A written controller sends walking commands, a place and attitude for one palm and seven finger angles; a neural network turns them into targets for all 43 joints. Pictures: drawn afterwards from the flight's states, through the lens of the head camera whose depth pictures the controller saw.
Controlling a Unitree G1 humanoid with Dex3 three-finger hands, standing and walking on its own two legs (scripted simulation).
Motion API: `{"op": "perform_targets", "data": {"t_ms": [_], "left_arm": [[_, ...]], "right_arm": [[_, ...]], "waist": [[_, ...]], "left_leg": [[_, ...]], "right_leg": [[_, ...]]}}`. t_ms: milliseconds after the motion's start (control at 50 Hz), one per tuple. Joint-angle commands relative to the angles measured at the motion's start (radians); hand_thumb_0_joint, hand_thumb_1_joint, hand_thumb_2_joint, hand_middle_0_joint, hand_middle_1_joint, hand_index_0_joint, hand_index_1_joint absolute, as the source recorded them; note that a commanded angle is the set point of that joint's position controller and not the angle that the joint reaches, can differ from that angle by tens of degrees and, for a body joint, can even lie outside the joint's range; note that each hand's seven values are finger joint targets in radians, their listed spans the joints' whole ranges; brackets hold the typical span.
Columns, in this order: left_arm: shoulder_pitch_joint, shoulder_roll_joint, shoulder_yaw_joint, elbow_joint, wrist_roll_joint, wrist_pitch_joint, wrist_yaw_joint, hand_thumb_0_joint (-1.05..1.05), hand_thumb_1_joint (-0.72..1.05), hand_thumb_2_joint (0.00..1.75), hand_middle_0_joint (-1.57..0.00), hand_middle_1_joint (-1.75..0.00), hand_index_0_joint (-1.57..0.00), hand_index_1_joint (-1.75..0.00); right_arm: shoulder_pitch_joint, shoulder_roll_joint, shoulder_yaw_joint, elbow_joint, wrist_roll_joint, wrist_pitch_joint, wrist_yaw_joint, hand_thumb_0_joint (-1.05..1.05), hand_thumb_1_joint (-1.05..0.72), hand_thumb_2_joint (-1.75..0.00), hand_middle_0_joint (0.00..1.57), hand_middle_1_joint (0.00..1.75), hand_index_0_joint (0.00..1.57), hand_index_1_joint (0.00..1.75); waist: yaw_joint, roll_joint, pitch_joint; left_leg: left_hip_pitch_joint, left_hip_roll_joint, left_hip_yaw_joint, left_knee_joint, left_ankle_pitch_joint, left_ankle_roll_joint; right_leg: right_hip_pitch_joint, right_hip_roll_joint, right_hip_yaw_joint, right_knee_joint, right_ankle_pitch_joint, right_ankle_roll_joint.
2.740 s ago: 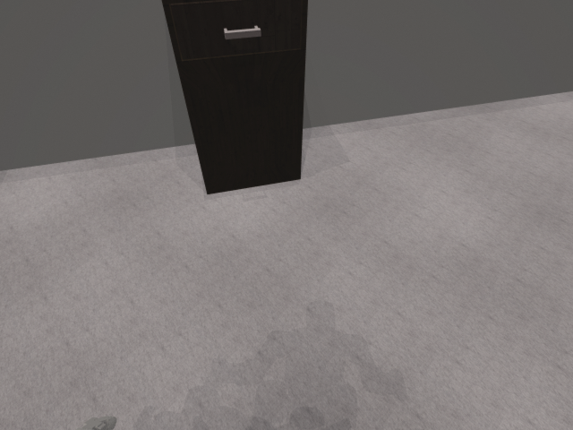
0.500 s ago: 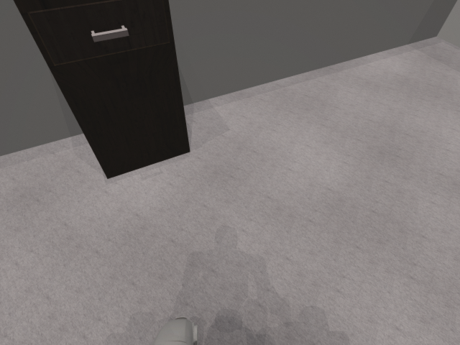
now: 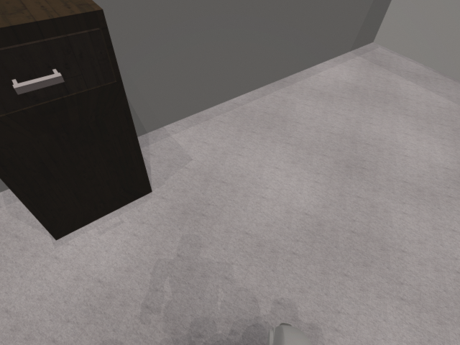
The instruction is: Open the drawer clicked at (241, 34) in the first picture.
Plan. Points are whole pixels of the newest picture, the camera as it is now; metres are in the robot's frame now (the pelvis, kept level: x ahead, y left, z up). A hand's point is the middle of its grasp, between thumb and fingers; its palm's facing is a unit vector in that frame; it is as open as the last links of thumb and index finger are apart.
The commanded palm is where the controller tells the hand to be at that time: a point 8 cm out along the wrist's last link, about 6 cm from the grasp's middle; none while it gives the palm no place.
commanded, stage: walk to a spot facing it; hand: left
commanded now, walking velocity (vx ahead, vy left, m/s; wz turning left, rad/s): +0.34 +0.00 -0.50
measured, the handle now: (37, 80) +0.78 +0.63 +0.00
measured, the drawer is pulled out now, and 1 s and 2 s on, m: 0.00 0.00 0.00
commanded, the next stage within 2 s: turn to face it in 0.34 s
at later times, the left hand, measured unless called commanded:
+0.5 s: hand (189, 261) +0.33 +0.11 -0.17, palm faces -0.18 -0.95 -0.23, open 7.2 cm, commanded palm none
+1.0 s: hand (175, 238) +0.39 +0.16 -0.18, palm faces +0.07 -0.97 -0.22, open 7.3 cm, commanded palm none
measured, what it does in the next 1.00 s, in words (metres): walks ahead: right foot, then left foot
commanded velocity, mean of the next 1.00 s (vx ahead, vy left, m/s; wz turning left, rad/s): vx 0.12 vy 0.00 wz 0.18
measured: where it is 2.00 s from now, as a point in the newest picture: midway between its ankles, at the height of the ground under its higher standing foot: (246, 322)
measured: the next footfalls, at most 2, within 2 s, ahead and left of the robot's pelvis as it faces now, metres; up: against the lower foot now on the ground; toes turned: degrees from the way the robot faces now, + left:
right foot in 0.26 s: +0.25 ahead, -0.15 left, +0.00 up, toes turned -16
left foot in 0.68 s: +0.43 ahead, +0.04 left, +0.00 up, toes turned -1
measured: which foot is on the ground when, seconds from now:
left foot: down 0.00-0.28, up 0.30-0.66, down 0.68-1.00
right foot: up 0.00-0.24, down 0.26-0.70, up 0.72-1.00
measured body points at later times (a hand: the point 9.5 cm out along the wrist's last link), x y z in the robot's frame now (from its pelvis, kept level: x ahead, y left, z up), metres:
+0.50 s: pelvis +0.22 -0.06 -0.01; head +0.24 -0.07 +0.44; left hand +0.34 +0.16 -0.15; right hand +0.21 -0.30 -0.16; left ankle +0.28 +0.09 -0.68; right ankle +0.21 -0.14 -0.74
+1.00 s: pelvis +0.33 -0.04 +0.00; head +0.36 -0.03 +0.44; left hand +0.39 +0.21 -0.16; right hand +0.39 -0.29 -0.15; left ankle +0.39 +0.04 -0.74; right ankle +0.31 -0.20 -0.69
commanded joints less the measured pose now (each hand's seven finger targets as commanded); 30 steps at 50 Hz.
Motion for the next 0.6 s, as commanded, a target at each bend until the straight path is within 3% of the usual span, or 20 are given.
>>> {"op": "perform_targets", "data": {"t_ms": [0, 100, 140, 180, 200, 220, 240, 260, 280, 300, 340, 360, 400, 440, 480, 500, 560, 580], "left_arm": [[-0.1, 0.008, -0.008, -0.081, 0.001, -0.011, -0.019, 0.0, 0.9, 0.9, -0.2, -0.3, -0.2, -0.3], [-0.228, 0.003, -0.016, -0.121, -0.004, -0.019, -0.021, 0.0, 0.9, 0.9, -0.2, -0.3, -0.2, -0.3], [-0.228, 0.011, -0.018, -0.126, -0.006, -0.026, -0.019, 0.0, 0.9, 0.9, -0.2, -0.3, -0.2, -0.3], [-0.156, 0.029, -0.014, -0.107, -0.003, -0.035, -0.016, 0.0, 0.9, 0.9, -0.2, -0.3, -0.2, -0.3], [-0.034, 0.049, -0.005, -0.075, -0.001, -0.045, -0.013, 0.0, 0.9, 0.9, -0.2, -0.3, -0.2, -0.3], [0.123, 0.108, 0.01, -0.026, 0.002, -0.059, -0.007, 0.0, 0.9, 0.9, -0.2, -0.3, -0.2, -0.3], [0.25, 0.23, 0.039, -0.003, -0.001, -0.068, 0.01, 0.0, 0.9, 0.9, -0.2, -0.3, -0.2, -0.3], [0.302, 0.295, 0.047, 0.02, -0.029, -0.064, 0.019, 0.0, 0.9, 0.9, -0.2, -0.3, -0.2, -0.3], [0.243, 0.285, 0.043, -0.003, -0.033, -0.064, 0.026, 0.0, 0.9, 0.9, -0.2, -0.3, -0.2, -0.3], [0.161, 0.244, 0.032, -0.022, -0.029, -0.063, 0.029, 0.0, 0.9, 0.9, -0.2, -0.3, -0.2, -0.3], [0.042, 0.163, 0.01, -0.045, -0.022, -0.071, 0.041, 0.0, 0.9, 0.9, -0.2, -0.3, -0.2, -0.3], [0.014, 0.147, 0.006, -0.049, -0.015, -0.078, 0.041, 0.0, 0.9, 0.9, -0.2, -0.3, -0.2, -0.3], [-0.005, 0.139, 0.002, -0.048, -0.013, -0.08, 0.037, 0.0, 0.9, 0.9, -0.2, -0.3, -0.2, -0.3], [0.005, 0.115, -0.004, -0.036, -0.012, -0.084, 0.038, 0.0, 0.9, 0.9, -0.2, -0.3, -0.2, -0.3], [0.016, 0.116, -0.013, -0.026, -0.017, -0.084, 0.037, 0.0, 0.9, 0.9, -0.2, -0.3, -0.2, -0.3], [0.022, 0.121, -0.015, -0.018, -0.017, -0.082, 0.038, 0.0, 0.9, 0.9, -0.2, -0.3, -0.2, -0.3], [0.062, 0.123, -0.021, 0.009, -0.016, -0.075, 0.045, 0.0, 0.9, 0.9, -0.2, -0.3, -0.2, -0.3], [0.066, 0.12, -0.022, 0.012, -0.018, -0.071, 0.049, 0.0, 0.9, 0.9, -0.2, -0.3, -0.2, -0.3]], "right_arm": [[0.11, -0.1, -0.009, -0.022, -0.003, -0.023, -0.003, 0.0, -0.9, -0.9, 0.2, 0.3, 0.2, 0.3], [0.179, -0.109, -0.004, 0.005, -0.014, -0.008, -0.002, 0.0, -0.9, -0.9, 0.2, 0.3, 0.2, 0.3], [0.189, -0.118, -0.007, 0.01, -0.016, -0.002, 0.0, 0.0, -0.9, -0.9, 0.2, 0.3, 0.2, 0.3], [0.184, -0.135, -0.008, 0.003, -0.013, 0.002, -0.002, 0.0, -0.9, -0.9, 0.2, 0.3, 0.2, 0.3], [0.157, -0.151, -0.012, -0.005, -0.008, 0.004, -0.001, 0.0, -0.9, -0.9, 0.2, 0.3, 0.2, 0.3], [0.133, -0.154, -0.01, -0.021, 0.003, 0.004, 0.008, 0.0, -0.9, -0.9, 0.2, 0.3, 0.2, 0.3], [0.139, -0.093, -0.001, -0.061, 0.02, 0.003, 0.018, 0.0, -0.9, -0.9, 0.2, 0.3, 0.2, 0.3], [0.054, -0.069, 0.002, -0.101, 0.02, -0.002, 0.007, 0.0, -0.9, -0.9, 0.2, 0.3, 0.2, 0.3], [0.009, -0.087, -0.005, -0.112, 0.016, -0.004, 0.004, 0.0, -0.9, -0.9, 0.2, 0.3, 0.2, 0.3], [-0.014, -0.077, -0.008, -0.118, 0.012, 0.006, 0.004, 0.0, -0.9, -0.9, 0.2, 0.3, 0.2, 0.3], [-0.008, -0.062, -0.008, -0.096, -0.005, 0.035, 0.008, 0.0, -0.9, -0.9, 0.2, 0.3, 0.2, 0.3], [0.026, -0.044, -0.004, -0.08, -0.009, 0.046, 0.01, 0.0, -0.9, -0.9, 0.2, 0.3, 0.2, 0.3], [0.06, -0.031, -0.005, -0.073, -0.009, 0.062, 0.014, 0.0, -0.9, -0.9, 0.2, 0.3, 0.2, 0.3], [0.036, -0.015, -0.002, -0.078, -0.007, 0.066, 0.019, 0.0, -0.9, -0.9, 0.2, 0.3, 0.2, 0.3], [0.002, -0.01, 0.008, -0.08, -0.002, 0.066, 0.026, 0.0, -0.9, -0.9, 0.2, 0.3, 0.2, 0.3], [-0.021, -0.015, 0.011, -0.083, 0.0, 0.065, 0.027, 0.0, -0.9, -0.9, 0.2, 0.3, 0.2, 0.3], [-0.111, -0.019, 0.016, -0.098, 0.005, 0.054, 0.03, 0.0, -0.9, -0.9, 0.2, 0.3, 0.2, 0.3], [-0.12, -0.023, 0.017, -0.099, 0.004, 0.052, 0.03, 0.0, -0.9, -0.9, 0.2, 0.3, 0.2, 0.3]], "waist": [[-0.04, 0.096, 0.076], [-0.079, 0.129, 0.116], [-0.071, 0.132, 0.102], [-0.034, 0.159, 0.051], [0.03, 0.164, -0.024], [0.103, 0.118, -0.132], [0.144, -0.098, -0.255], [0.139, -0.115, -0.272], [0.128, -0.062, -0.233], [0.083, -0.058, -0.15], [0.004, 0.019, -0.027], [-0.027, 0.0, -0.019], [-0.059, -0.055, -0.017], [-0.061, -0.076, -0.003], [-0.051, -0.088, -0.017], [-0.043, -0.107, -0.02], [-0.005, -0.089, 0.003], [-0.005, -0.081, 0.011]], "left_leg": [[0.078, 0.31, -0.155, -0.204, 0.204, 0.074], [0.145, 0.329, -0.083, -0.151, 0.361, 0.061], [0.18, 0.33, -0.052, -0.095, 0.514, 0.048], [0.195, 0.324, -0.004, 0.061, 0.814, 0.03], [0.174, 0.302, 0.024, 0.227, 0.892, 0.003], [-0.003, 0.279, 0.047, 0.45, 0.789, -0.037], [-0.342, 0.16, 0.046, 0.779, 0.134, -0.086], [-0.549, 0.054, -0.076, 1.049, -0.35, -0.11], [-0.556, 0.11, -0.21, 1.061, -0.256, -0.096], [-0.568, 0.141, -0.233, 1.061, -0.193, -0.104], [-0.471, 0.182, -0.25, 0.925, -0.12, -0.108], [-0.429, 0.175, -0.237, 0.867, -0.107, -0.115], [-0.381, 0.157, -0.213, 0.761, -0.066, -0.13], [-0.357, 0.143, -0.204, 0.666, -0.012, -0.129], [-0.337, 0.123, -0.185, 0.541, 0.027, -0.124], [-0.331, 0.113, -0.183, 0.489, 0.036, -0.121], [-0.283, 0.082, -0.186, 0.358, 0.051, -0.1], [-0.247, 0.076, -0.188, 0.309, 0.078, -0.094]], "right_leg": [[-0.085, -0.027, -0.013, -0.164, 0.032, 0.01], [-0.038, 0.014, -0.067, -0.323, -0.023, -0.021], [0.014, 0.05, -0.102, -0.372, -0.076, -0.045], [0.153, 0.111, -0.15, -0.42, -0.132, -0.077], [0.314, 0.141, -0.163, -0.485, -0.103, -0.095], [0.619, 0.117, -0.127, -0.528, 0.002, -0.125], [0.925, -0.167, 0.264, -0.558, 0.121, -0.227], [0.976, -0.344, 0.553, -0.646, 0.433, -0.339], [0.856, -0.309, 0.458, -0.667, 0.434, -0.312], [0.734, -0.293, 0.43, -0.704, 0.317, -0.295], [0.455, -0.211, 0.267, -0.762, 0.219, -0.232], [0.383, -0.178, 0.211, -0.772, 0.237, -0.213], [0.311, -0.123, 0.129, -0.778, 0.228, -0.189], [0.283, -0.102, 0.108, -0.789, 0.235, -0.183], [0.335, -0.082, 0.065, -0.778, 0.268, -0.171], [0.368, -0.088, 0.052, -0.77, 0.274, -0.163], [0.424, -0.122, 0.037, -0.738, 0.31, -0.139], [0.429, -0.124, 0.024, -0.72, 0.306, -0.125]]}}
